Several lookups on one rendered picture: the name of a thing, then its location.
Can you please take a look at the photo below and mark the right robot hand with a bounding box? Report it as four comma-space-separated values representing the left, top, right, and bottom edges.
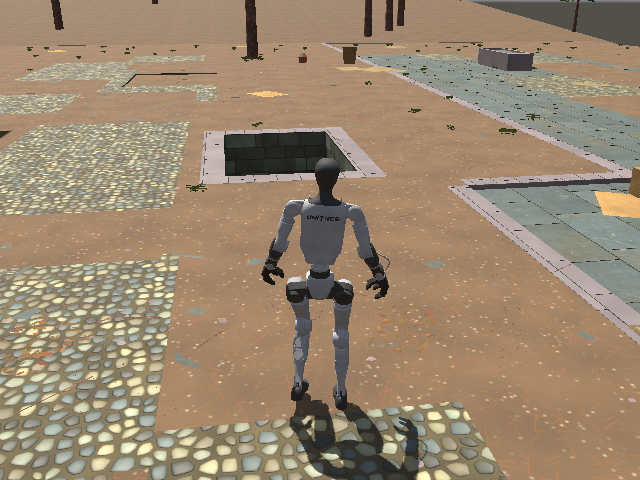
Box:
366, 276, 389, 299

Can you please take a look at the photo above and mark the left robot hand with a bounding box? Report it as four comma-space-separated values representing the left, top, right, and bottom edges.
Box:
261, 265, 284, 285

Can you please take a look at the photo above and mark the robot left upper arm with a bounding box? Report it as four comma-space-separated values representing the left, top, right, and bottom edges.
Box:
272, 200, 304, 253

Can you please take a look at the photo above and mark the robot left shin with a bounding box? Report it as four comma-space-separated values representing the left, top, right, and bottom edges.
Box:
293, 318, 310, 388

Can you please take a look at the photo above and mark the robot right upper arm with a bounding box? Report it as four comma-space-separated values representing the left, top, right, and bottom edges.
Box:
345, 203, 374, 259

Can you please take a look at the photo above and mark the right robot forearm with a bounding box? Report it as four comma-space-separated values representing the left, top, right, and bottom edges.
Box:
364, 243, 386, 281

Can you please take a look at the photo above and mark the left robot forearm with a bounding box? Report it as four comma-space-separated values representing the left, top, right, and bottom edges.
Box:
265, 237, 283, 270

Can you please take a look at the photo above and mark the right robot foot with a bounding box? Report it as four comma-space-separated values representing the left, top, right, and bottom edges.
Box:
333, 384, 347, 410

